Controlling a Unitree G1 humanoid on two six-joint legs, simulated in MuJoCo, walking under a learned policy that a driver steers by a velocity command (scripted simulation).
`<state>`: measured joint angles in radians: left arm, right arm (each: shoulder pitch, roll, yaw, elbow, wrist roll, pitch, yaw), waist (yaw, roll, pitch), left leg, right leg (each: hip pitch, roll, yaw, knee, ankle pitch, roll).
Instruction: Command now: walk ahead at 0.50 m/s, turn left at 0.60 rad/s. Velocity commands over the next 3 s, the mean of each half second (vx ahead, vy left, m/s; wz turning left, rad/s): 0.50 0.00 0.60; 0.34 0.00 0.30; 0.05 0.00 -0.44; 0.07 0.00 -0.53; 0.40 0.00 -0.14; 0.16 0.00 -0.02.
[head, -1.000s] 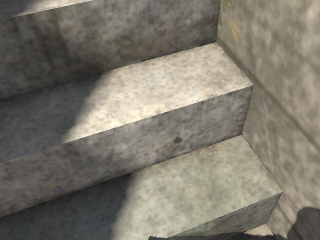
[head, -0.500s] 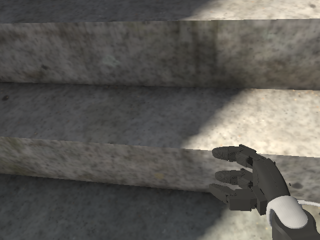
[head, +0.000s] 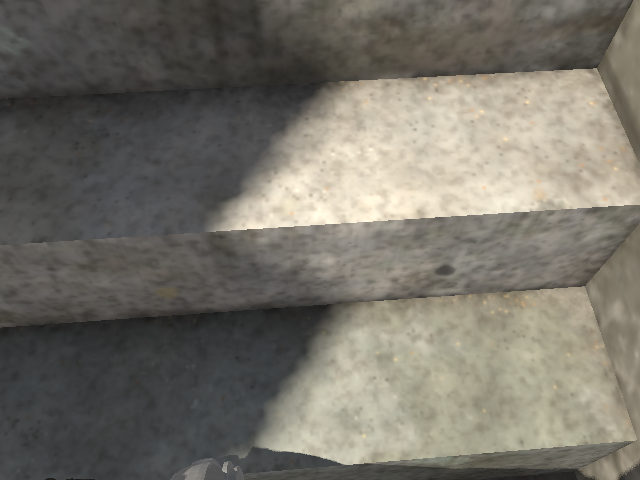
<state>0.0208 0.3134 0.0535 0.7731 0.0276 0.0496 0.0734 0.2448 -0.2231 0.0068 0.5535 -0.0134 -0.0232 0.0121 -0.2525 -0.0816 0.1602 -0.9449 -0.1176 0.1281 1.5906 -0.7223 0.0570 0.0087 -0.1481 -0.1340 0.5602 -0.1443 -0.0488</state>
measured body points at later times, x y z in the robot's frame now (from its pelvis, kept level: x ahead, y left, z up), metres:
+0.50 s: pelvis +0.06 -0.07 +0.14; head +0.07 -0.05 +0.59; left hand +0.10 +0.20 +0.02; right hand +0.33 -0.26 +0.10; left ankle +0.05 +0.07 -0.37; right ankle +0.12 -0.18 -0.54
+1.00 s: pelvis +0.09 +0.09 +0.17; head +0.06 +0.09 +0.62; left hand +0.04 +0.31 +0.03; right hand +0.34 +0.00 +0.09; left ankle +0.09 +0.20 -0.54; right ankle +0.09 -0.04 -0.36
